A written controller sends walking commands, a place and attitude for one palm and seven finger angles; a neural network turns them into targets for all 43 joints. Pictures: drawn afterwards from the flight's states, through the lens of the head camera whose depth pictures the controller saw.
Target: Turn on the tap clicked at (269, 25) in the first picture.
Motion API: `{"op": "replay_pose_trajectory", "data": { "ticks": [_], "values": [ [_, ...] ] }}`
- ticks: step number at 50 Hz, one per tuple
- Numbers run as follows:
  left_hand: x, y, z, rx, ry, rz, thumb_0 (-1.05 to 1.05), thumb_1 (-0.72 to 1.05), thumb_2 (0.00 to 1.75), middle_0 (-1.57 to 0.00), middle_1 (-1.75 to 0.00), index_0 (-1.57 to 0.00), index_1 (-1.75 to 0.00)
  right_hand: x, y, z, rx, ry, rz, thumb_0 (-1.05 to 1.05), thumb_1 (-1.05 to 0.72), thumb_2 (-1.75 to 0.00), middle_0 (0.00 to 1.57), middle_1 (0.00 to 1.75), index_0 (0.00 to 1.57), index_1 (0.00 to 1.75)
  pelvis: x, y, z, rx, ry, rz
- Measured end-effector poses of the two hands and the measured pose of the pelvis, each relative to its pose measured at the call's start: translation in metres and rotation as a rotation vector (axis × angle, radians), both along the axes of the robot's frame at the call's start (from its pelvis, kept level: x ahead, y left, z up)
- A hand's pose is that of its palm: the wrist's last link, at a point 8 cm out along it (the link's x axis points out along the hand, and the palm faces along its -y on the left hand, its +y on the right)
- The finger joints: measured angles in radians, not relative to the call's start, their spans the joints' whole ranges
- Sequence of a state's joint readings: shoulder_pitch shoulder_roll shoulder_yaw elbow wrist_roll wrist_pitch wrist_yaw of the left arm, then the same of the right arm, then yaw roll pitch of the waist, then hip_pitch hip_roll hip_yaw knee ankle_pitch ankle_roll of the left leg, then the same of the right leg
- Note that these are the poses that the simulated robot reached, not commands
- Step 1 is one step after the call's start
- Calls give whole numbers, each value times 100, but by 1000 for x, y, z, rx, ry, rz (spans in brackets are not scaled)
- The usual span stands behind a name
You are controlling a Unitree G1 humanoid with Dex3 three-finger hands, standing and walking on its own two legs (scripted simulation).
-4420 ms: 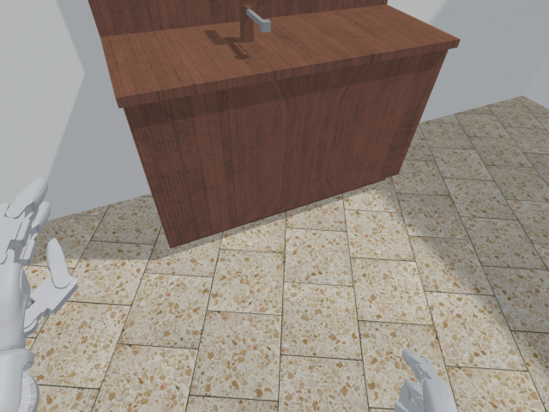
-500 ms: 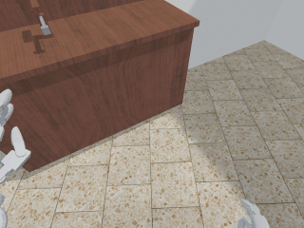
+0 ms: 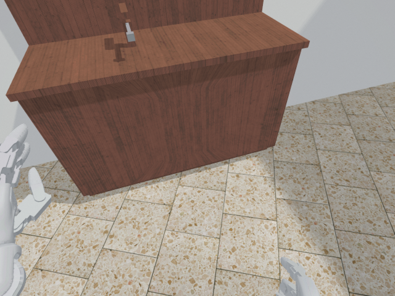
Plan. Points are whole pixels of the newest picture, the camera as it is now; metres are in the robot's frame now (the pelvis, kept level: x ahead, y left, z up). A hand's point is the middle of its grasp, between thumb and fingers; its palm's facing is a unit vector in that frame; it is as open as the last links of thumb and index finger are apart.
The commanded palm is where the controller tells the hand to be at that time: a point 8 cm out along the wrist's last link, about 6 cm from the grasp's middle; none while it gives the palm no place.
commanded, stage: take the last steps up to it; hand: left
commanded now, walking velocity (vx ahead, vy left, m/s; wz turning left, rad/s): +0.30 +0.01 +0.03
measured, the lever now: (130, 36) +0.96 +0.36 +0.13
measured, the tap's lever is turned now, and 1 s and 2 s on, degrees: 0 0 0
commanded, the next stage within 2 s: none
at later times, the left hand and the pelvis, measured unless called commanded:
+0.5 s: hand (53, 173) +0.26 +0.27 +0.17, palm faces +0.44 -0.83 -0.34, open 7.4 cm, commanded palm +0.20 +0.31 +0.18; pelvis +0.04 +0.03 +0.00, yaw +0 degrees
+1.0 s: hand (122, 128) +0.38 +0.19 +0.17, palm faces +0.34 -0.83 -0.44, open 7.4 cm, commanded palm +0.30 +0.25 +0.18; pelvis +0.15 -0.03 +0.00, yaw +0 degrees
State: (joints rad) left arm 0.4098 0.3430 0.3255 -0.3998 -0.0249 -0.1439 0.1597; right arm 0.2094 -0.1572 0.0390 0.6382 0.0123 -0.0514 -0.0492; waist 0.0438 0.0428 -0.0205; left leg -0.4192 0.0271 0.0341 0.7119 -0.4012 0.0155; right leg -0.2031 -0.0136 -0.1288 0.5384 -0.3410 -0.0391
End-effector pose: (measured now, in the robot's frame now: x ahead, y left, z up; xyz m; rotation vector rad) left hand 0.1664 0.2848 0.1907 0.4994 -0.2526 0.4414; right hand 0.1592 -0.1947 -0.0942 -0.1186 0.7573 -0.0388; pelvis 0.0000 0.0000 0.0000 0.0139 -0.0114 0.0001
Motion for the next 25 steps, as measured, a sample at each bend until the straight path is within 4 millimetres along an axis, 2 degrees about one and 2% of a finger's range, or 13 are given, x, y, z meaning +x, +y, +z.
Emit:
{"op": "replay_pose_trajectory", "data": {
  "ticks": [3, 7, 10, 13, 18, 22, 25],
  "values": [
    [-3, -15, -7, -69, 23, -15, 2, 89, 90, -20, -30, -21, -30, -10, -21, 0, -48, 51, 3, 1, -90, -90, 20, 30, 20, 30, -2, -5, 7, 17, -9, 5],
    [1, -29, 0, -42, 39, -74, 2, 89, 90, -21, -31, -21, -30, -20, -50, 10, -104, 71, -57, 1, -90, -90, 20, 30, 20, 30, 0, -9, 14, 29, 2, 13],
    [8, -28, 11, 21, 32, -101, 2, 89, 90, -21, -31, -21, -30, -23, -67, 14, -141, 80, -96, 1, -90, -90, 20, 30, 20, 30, 2, -9, 17, 29, 13, 22],
    [14, -18, 19, 68, 22, -98, 2, 89, 90, -21, -31, -21, -30, -22, -74, 17, -164, 86, -121, 1, -90, -90, 19, 29, 20, 30, 6, -5, 16, 23, 25, 23],
    [23, 4, 14, 51, -3, -63, 2, 89, 90, -21, -31, -21, -30, -10, -63, 20, -185, 83, -125, 1, -91, -90, 19, 29, 20, 30, 22, 8, 11, 6, 31, 17],
    [36, 20, -4, -8, -57, -58, 2, 89, 90, -21, -31, -21, -30, 11, -40, 18, -198, 49, -115, 1, -90, -90, 19, 29, 20, 30, 36, 21, -2, 1, 11, 6],
    [52, 24, -10, -36, -72, -70, 2, 89, 90, -21, -31, -21, -30, 28, -17, 20, -165, 15, -94, 1, -90, -90, 19, 29, 20, 30, 42, 26, -2, -4, -6, 8]
  ]
}}
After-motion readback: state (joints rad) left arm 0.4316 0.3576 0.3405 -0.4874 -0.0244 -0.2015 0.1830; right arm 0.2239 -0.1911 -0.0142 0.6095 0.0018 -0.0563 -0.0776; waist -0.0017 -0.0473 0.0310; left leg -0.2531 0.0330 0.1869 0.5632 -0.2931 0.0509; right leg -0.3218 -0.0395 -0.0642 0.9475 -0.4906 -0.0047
